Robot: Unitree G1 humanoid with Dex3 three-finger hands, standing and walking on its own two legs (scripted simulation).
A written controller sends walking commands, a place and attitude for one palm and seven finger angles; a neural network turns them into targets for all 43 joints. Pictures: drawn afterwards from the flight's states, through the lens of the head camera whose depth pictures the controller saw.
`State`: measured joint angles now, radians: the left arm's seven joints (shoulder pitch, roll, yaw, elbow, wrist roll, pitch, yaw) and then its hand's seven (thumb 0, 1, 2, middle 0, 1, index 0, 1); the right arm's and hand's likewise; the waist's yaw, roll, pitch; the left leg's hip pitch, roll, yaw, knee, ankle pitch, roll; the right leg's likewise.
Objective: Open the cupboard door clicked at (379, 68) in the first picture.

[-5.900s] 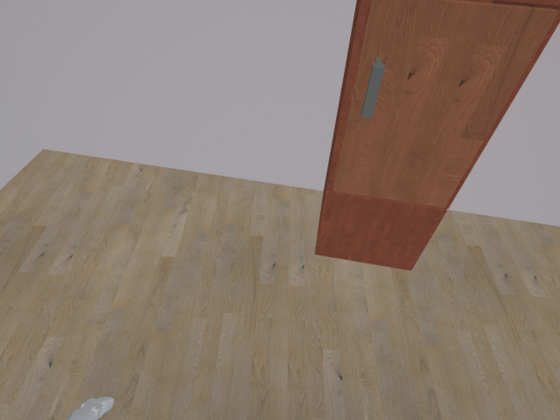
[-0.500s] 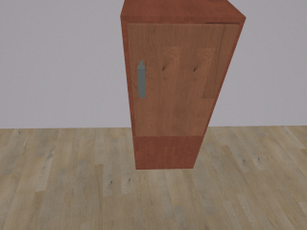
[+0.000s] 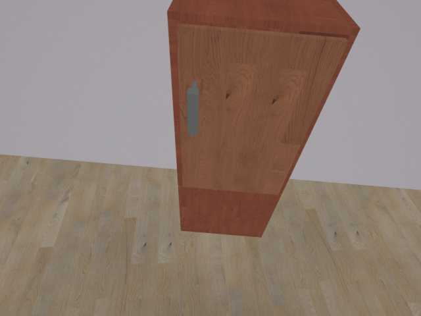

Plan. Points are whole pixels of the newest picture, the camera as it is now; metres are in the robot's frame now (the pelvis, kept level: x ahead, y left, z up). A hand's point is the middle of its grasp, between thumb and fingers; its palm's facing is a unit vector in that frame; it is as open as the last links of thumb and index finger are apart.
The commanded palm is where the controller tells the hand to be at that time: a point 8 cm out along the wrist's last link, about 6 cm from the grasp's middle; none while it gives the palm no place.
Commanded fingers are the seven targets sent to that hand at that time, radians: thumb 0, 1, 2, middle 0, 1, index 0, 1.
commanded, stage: shuffle to correct the standing spot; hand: left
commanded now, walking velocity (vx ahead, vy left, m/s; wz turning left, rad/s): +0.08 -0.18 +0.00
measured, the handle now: (193, 108) +0.60 +0.09 +0.06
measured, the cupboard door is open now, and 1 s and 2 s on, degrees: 0 0 0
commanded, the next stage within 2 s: come to a stop and stand still in 0.32 s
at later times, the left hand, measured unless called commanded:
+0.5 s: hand out of the picture +0.13 +0.09 -0.16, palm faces +0.00 -0.97 -0.25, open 7.3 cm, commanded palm none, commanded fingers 0.00 0.90 0.90 -0.20 -0.30 -0.20 -0.30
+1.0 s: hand out of the picture +0.07 +0.04 -0.17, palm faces +0.05 -0.98 -0.22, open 7.3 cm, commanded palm none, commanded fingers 0.00 0.90 0.90 -0.20 -0.30 -0.20 -0.30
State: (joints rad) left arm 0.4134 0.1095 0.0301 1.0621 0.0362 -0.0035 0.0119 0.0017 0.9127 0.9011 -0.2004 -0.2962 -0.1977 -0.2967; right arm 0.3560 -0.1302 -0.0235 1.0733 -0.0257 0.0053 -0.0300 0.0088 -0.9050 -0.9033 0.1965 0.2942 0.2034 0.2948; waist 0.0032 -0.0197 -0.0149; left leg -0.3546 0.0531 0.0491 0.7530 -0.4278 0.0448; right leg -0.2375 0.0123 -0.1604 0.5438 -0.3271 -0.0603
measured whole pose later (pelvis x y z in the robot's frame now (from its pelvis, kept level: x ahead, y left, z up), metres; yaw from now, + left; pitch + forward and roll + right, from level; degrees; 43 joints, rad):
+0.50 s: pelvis +0.06 -0.11 -0.01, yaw -1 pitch +1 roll +0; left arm 0.20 0.18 0.07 0.97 0.03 0.01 -0.01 0.01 0.93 0.90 -0.20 -0.30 -0.20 -0.30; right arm 0.31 -0.20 -0.06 1.07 -0.03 0.04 -0.04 0.01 -0.90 -0.90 0.20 0.29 0.21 0.30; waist -0.02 0.05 0.07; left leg -0.40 0.11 0.02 0.99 -0.56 -0.01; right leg -0.39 -0.05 -0.10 0.62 -0.25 -0.01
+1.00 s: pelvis +0.06 -0.13 +0.00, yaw -1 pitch -1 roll +0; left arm 0.31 0.14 0.01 1.02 0.03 0.01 0.04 0.00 0.92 0.90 -0.20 -0.30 -0.20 -0.30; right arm 0.19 -0.18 -0.03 0.96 -0.01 0.04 -0.01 0.00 -0.92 -0.90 0.20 0.29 0.20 0.30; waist 0.03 0.02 0.05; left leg -0.26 -0.01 0.11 0.55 -0.29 0.03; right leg -0.30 -0.02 -0.12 0.55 -0.23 -0.04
